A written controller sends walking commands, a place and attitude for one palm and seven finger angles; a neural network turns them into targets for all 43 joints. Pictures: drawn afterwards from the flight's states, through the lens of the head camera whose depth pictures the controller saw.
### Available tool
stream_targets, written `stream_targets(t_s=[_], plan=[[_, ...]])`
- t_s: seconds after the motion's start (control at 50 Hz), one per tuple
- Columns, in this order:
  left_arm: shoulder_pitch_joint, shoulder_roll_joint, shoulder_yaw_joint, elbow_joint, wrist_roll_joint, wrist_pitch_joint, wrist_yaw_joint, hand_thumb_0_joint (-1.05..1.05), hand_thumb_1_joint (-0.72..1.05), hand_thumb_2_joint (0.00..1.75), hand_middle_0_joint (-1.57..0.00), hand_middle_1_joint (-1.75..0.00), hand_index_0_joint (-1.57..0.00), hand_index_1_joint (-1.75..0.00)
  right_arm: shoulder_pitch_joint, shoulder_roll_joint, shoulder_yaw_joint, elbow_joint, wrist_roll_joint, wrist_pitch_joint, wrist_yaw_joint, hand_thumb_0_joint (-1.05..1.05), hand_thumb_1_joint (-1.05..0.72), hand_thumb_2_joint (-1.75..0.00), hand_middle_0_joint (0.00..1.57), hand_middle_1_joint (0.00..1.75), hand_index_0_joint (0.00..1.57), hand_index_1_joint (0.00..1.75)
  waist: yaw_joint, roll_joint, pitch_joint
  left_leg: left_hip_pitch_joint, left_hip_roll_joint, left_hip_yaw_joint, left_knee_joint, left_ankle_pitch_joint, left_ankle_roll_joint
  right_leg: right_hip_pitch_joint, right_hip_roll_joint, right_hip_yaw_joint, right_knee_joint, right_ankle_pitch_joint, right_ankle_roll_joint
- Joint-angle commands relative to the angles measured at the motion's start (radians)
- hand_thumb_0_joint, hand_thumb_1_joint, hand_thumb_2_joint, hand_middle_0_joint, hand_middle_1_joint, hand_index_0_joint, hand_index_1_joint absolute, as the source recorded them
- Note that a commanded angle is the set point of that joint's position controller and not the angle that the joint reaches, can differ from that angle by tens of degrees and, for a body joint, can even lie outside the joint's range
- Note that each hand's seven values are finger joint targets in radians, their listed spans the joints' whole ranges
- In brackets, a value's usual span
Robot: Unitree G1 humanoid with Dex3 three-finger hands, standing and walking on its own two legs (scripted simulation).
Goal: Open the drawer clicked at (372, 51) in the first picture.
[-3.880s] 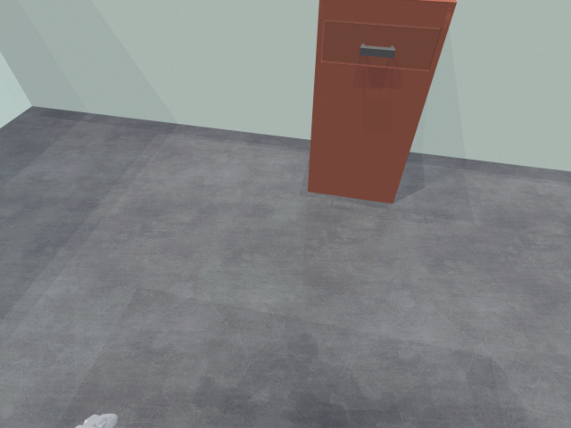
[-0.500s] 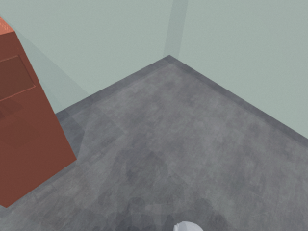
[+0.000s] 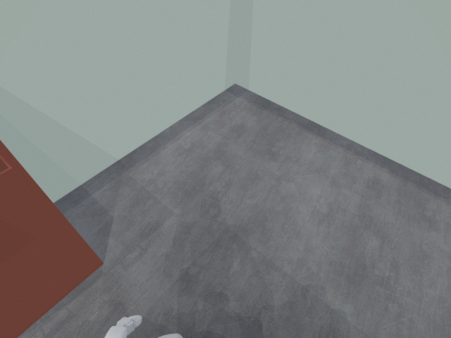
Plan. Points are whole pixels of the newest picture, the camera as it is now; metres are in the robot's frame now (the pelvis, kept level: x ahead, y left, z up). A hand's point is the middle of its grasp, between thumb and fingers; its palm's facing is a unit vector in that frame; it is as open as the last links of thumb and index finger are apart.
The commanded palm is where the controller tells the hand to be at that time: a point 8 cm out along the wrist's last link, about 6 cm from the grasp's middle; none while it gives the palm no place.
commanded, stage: turn to face it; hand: left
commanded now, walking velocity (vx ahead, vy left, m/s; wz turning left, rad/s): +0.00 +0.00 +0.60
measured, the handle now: out of the picture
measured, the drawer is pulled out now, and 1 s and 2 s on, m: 0.00 0.00 0.00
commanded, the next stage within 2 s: take the last steps up to it in 1.28 s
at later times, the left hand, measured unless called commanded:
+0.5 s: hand out of the picture +0.03 +0.26 -0.16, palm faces +0.29 -0.92 -0.27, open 7.4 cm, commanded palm none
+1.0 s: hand out of the picture -0.07 +0.16 -0.15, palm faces +0.56 -0.78 -0.27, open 7.4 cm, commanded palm none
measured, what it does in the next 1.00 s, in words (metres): steps on the spot, turning left: left foot, then right foot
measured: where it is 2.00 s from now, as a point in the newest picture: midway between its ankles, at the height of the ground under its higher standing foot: outside the picture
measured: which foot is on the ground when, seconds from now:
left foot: up 0.00-0.10, down 0.12-0.68, up 0.70-1.00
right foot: down 0.00-0.12, up 0.14-0.66, down 0.68-1.00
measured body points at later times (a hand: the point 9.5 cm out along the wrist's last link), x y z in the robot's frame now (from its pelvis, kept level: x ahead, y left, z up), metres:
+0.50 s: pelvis +0.00 +0.03 +0.01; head +0.03 +0.05 +0.46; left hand +0.02 +0.31 -0.14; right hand +0.13 -0.21 -0.12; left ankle +0.03 +0.11 -0.73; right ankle +0.02 -0.15 -0.67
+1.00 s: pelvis -0.01 -0.03 +0.01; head +0.03 -0.03 +0.46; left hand -0.10 +0.20 -0.13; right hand +0.21 -0.21 -0.14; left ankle -0.10 +0.09 -0.68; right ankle +0.04 -0.14 -0.73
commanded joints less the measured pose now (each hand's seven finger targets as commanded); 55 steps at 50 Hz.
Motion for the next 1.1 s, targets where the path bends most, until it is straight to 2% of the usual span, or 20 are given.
stream_targets(t_s=[0.0, 0.04, 0.06, 0.08, 0.1, 0.14, 0.18, 0.24, 0.5, 0.6, 0.62, 0.64, 0.66, 0.7, 0.76, 0.94, 1.0, 1.04, 1.06, 1.08], plan=[[0.052, 0.205, 0.068, -0.056, -0.001, -0.002, 0.012, 0.00, 0.90, 0.90, -0.20, -0.30, -0.20, -0.30, 0.023, -0.072, -0.019, -0.087, 0.000, -0.014, 0.006, 0.00, -0.90, -0.90, 0.20, 0.30, 0.20, 0.30, 0.054, -0.169, -0.033, 0.032, 0.000, 0.033, -0.170, 0.048, -0.001, 0.006, -0.279, 0.114, -0.183, 0.207, -0.095], [0.047, 0.208, 0.076, -0.069, -0.008, 0.005, 0.009, 0.00, 0.90, 0.90, -0.20, -0.30, -0.20, -0.30, 0.055, -0.088, -0.023, -0.089, -0.004, -0.019, 0.009, 0.00, -0.90, -0.90, 0.20, 0.30, 0.20, 0.30, 0.034, -0.153, -0.054, 0.112, -0.014, 0.060, -0.318, 0.172, 0.004, -0.011, -0.263, 0.068, -0.095, 0.144, -0.055], [0.050, 0.197, 0.076, -0.077, -0.015, 0.012, 0.006, 0.00, 0.90, 0.90, -0.20, -0.30, -0.20, -0.30, 0.082, -0.116, -0.032, -0.088, -0.007, -0.024, 0.012, 0.00, -0.90, -0.90, 0.20, 0.30, 0.20, 0.30, 0.018, -0.076, -0.067, 0.191, -0.012, 0.049, -0.434, 0.262, 0.012, -0.055, -0.237, 0.041, -0.003, 0.078, -0.020], [0.074, 0.156, 0.072, -0.099, -0.022, 0.022, -0.001, 0.00, 0.90, 0.90, -0.20, -0.30, -0.20, -0.30, 0.101, -0.197, -0.048, -0.100, -0.012, -0.030, 0.012, 0.00, -0.90, -0.90, 0.20, 0.30, 0.20, 0.30, 0.012, 0.166, -0.060, 0.238, 0.116, -0.188, -0.560, 0.358, 0.077, -0.191, -0.137, 0.008, 0.169, -0.119, 0.041], [0.030, 0.103, 0.061, -0.146, -0.022, 0.025, -0.006, 0.00, 0.90, 0.90, -0.20, -0.30, -0.20, -0.30, 0.144, -0.286, -0.069, -0.120, -0.018, -0.036, 0.007, 0.00, -0.90, -0.90, 0.20, 0.30, 0.20, 0.30, -0.025, 0.376, -0.040, 0.233, 0.331, -0.486, -0.713, 0.498, 0.196, -0.324, -0.027, 0.029, 0.422, -0.392, 0.098], [-0.029, 0.115, 0.069, -0.150, -0.008, 0.029, -0.004, 0.00, 0.90, 0.90, -0.20, -0.30, -0.20, -0.30, 0.111, -0.286, -0.070, -0.108, -0.016, -0.042, -0.017, 0.00, -0.90, -0.90, 0.20, 0.30, 0.20, 0.30, -0.017, 0.242, -0.064, 0.203, 0.298, -0.525, -0.732, 0.378, 0.211, -0.386, -0.021, 0.214, 0.648, -0.286, 0.078], [0.035, 0.134, 0.079, -0.109, -0.008, 0.021, -0.016, 0.00, 0.90, 0.90, -0.20, -0.30, -0.20, -0.30, -0.013, -0.237, -0.050, -0.144, -0.013, -0.053, -0.023, 0.00, -0.90, -0.90, 0.20, 0.30, 0.20, 0.30, 0.040, 0.142, -0.072, 0.228, 0.199, -0.366, -0.694, 0.428, 0.177, -0.375, -0.032, 0.232, 0.661, -0.124, 0.089], [0.080, 0.151, 0.080, -0.080, -0.013, 0.023, -0.017, 0.00, 0.90, 0.90, -0.20, -0.30, -0.20, -0.30, -0.021, -0.236, -0.046, -0.152, -0.006, -0.063, -0.025, 0.00, -0.90, -0.90, 0.20, 0.30, 0.20, 0.30, 0.046, 0.095, -0.124, 0.288, 0.156, -0.290, -0.678, 0.576, 0.179, -0.325, -0.024, 0.234, 0.616, -0.077, 0.107], [0.034, 0.178, 0.071, -0.129, -0.021, 0.027, -0.008, 0.00, 0.90, 0.90, -0.20, -0.30, -0.20, -0.30, -0.042, -0.297, -0.077, -0.165, -0.009, -0.030, -0.008, 0.00, -0.90, -0.90, 0.20, 0.30, 0.20, 0.30, 0.014, 0.138, -0.104, 0.269, 0.117, -0.469, -0.684, 0.400, 0.224, -0.212, 0.035, 0.247, 0.305, -0.163, 0.106], [0.150, 0.186, 0.070, -0.126, -0.028, 0.017, 0.000, 0.00, 0.90, 0.90, -0.20, -0.30, -0.20, -0.30, -0.117, -0.302, -0.088, -0.200, -0.008, -0.014, 0.002, 0.00, -0.90, -0.90, 0.20, 0.30, 0.20, 0.30, 0.065, 0.154, -0.120, 0.112, 0.056, -0.493, -0.638, 0.357, 0.181, 0.037, 0.077, 0.224, 0.017, -0.085, 0.076], [0.202, 0.201, 0.076, -0.118, -0.026, 0.012, 0.003, 0.00, 0.90, 0.90, -0.20, -0.30, -0.20, -0.30, -0.136, -0.282, -0.084, -0.213, -0.003, -0.011, 0.005, 0.00, -0.90, -0.90, 0.20, 0.30, 0.20, 0.30, 0.092, 0.127, -0.122, 0.009, 0.017, -0.467, -0.594, 0.278, 0.141, 0.169, 0.055, 0.231, -0.135, -0.012, 0.063], [0.233, 0.269, 0.091, -0.124, -0.011, 0.002, 0.010, 0.00, 0.90, 0.90, -0.20, -0.30, -0.20, -0.30, -0.128, -0.218, -0.079, -0.227, 0.005, -0.007, 0.010, 0.00, -0.90, -0.90, 0.20, 0.30, 0.20, 0.30, 0.106, -0.092, -0.117, -0.159, -0.092, -0.353, -0.391, 0.117, 0.068, 0.273, -0.133, 0.423, -0.314, -0.136, -0.002], [0.185, 0.342, 0.093, -0.152, -0.001, 0.003, 0.010, 0.00, 0.90, 0.90, -0.20, -0.30, -0.20, -0.30, -0.128, -0.181, -0.072, -0.254, 0.000, -0.008, 0.010, 0.00, -0.90, -0.90, 0.20, 0.30, 0.20, 0.30, 0.099, -0.331, -0.056, -0.272, -0.207, -0.148, -0.116, -0.052, 0.000, 0.186, -0.383, 0.665, -0.401, -0.218, -0.108], [0.060, 0.292, 0.085, -0.193, -0.013, 0.001, 0.015, 0.00, 0.90, 0.90, -0.20, -0.30, -0.20, -0.30, -0.125, -0.233, -0.085, -0.237, -0.012, 0.008, 0.016, 0.00, -0.90, -0.90, 0.20, 0.30, 0.20, 0.30, 0.044, -0.232, -0.013, -0.177, -0.122, -0.186, 0.141, -0.007, 0.019, -0.045, -0.343, 0.576, -0.391, -0.179, -0.110], [0.013, 0.221, 0.058, -0.193, -0.011, -0.014, 0.006, 0.00, 0.90, 0.90, -0.20, -0.30, -0.20, -0.30, -0.073, -0.210, -0.071, -0.190, -0.012, 0.015, 0.032, 0.00, -0.90, -0.90, 0.20, 0.30, 0.20, 0.30, 0.009, -0.177, 0.031, -0.173, -0.084, -0.117, 0.241, 0.141, -0.014, -0.009, -0.209, 0.279, -0.283, 0.105, -0.070], [0.214, 0.292, 0.074, -0.106, -0.001, -0.008, 0.001, 0.00, 0.90, 0.90, -0.20, -0.30, -0.20, -0.30, -0.220, -0.174, -0.035, -0.213, 0.002, 0.005, 0.029, 0.00, -0.90, -0.90, 0.20, 0.30, 0.20, 0.30, 0.116, -0.238, -0.059, -0.054, -0.076, -0.008, -0.164, 0.026, -0.023, 0.205, -0.270, 0.197, -0.169, 0.473, -0.107], [0.206, 0.302, 0.081, -0.088, 0.000, -0.002, 0.001, 0.00, 0.90, 0.90, -0.20, -0.30, -0.20, -0.30, -0.177, -0.173, -0.029, -0.199, 0.006, -0.008, 0.022, 0.00, -0.90, -0.90, 0.20, 0.30, 0.20, 0.30, 0.101, -0.256, -0.101, 0.059, -0.089, 0.026, -0.347, 0.065, -0.004, 0.217, -0.271, 0.167, -0.091, 0.544, -0.080], [0.186, 0.292, 0.082, -0.085, -0.013, 0.003, -0.001, 0.00, 0.90, 0.90, -0.20, -0.30, -0.20, -0.30, -0.094, -0.209, -0.036, -0.173, 0.002, -0.023, 0.020, 0.00, -0.90, -0.90, 0.20, 0.30, 0.20, 0.30, 0.048, -0.170, -0.139, 0.267, -0.078, 0.021, -0.603, 0.297, 0.017, 0.127, -0.230, 0.095, 0.050, 0.483, -0.005], [0.205, 0.245, 0.076, -0.106, -0.022, 0.007, -0.007, 0.00, 0.90, 0.90, -0.20, -0.30, -0.20, -0.30, -0.051, -0.307, -0.057, -0.168, -0.007, -0.035, 0.015, 0.00, -0.90, -0.90, 0.20, 0.30, 0.20, 0.30, 0.029, 0.055, -0.198, 0.480, 0.108, -0.192, -0.634, 0.570, 0.091, -0.084, -0.145, 0.047, 0.235, 0.223, 0.061], [0.171, 0.179, 0.050, -0.142, -0.019, 0.008, -0.011, 0.00, 0.90, 0.90, -0.20, -0.30, -0.20, -0.30, 0.007, -0.388, -0.075, -0.156, -0.001, -0.033, 0.009, 0.00, -0.90, -0.90, 0.20, 0.30, 0.20, 0.30, -0.001, 0.288, -0.194, 0.553, 0.323, -0.414, -0.611, 1.000, 0.226, -0.305, -0.052, 0.077, 0.406, -0.371, 0.106]])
